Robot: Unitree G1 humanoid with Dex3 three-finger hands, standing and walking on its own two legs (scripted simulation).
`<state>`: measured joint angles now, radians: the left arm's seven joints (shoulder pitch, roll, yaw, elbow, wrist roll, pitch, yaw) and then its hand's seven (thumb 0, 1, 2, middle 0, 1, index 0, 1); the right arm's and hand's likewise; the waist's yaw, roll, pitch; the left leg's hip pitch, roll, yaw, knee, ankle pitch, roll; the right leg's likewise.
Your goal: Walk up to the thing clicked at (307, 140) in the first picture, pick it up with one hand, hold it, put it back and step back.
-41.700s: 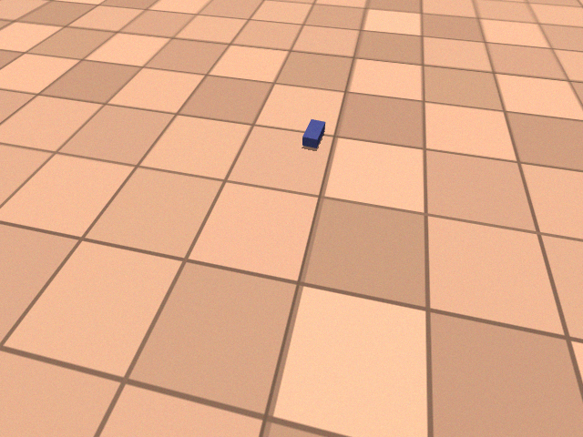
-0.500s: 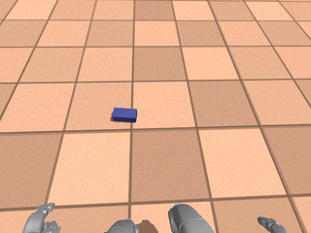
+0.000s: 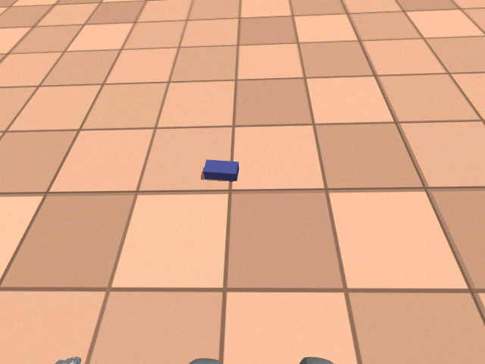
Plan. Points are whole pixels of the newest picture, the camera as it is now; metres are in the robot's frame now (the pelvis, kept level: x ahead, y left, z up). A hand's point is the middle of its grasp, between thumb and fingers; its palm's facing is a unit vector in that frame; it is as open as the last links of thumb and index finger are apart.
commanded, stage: step back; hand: left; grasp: from above
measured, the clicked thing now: (221, 170) +1.07 +0.19 -0.73
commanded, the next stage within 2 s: stand in 0.92 s
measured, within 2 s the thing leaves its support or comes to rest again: neither
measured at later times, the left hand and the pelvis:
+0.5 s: hand out of the picture +0.06 +0.28 -0.14, palm faces +0.03 -0.93 -0.36, open 7.4 cm; pelvis +0.00 +0.01 +0.01, yaw +1 degrees
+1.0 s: hand (101, 360) +0.14 +0.28 -0.13, palm faces -0.02 -0.93 -0.36, open 7.4 cm; pelvis +0.03 +0.02 +0.02, yaw -2 degrees
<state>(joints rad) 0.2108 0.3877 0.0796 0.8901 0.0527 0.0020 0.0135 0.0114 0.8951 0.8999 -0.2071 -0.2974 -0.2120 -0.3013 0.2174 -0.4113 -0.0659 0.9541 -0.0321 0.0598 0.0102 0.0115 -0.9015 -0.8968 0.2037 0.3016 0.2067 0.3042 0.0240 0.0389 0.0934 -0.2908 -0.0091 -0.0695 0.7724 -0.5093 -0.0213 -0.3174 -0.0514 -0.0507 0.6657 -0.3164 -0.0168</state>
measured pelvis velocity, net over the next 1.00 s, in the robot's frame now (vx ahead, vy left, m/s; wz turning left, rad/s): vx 0.03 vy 0.02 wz -0.03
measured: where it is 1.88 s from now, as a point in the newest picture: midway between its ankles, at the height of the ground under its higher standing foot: outside the picture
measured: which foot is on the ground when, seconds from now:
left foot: up 0.00-0.00, down 0.02-1.00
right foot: down 0.00-1.00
